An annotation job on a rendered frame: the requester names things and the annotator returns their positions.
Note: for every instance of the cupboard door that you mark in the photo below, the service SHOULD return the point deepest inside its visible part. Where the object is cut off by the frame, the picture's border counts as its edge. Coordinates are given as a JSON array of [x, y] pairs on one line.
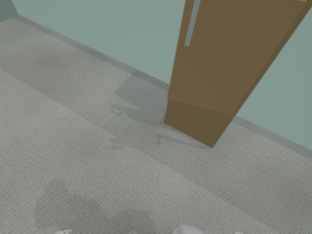
[[231, 42]]

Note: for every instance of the handle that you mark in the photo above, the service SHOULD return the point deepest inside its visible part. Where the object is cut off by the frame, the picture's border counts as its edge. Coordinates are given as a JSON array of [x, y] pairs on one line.
[[192, 22]]

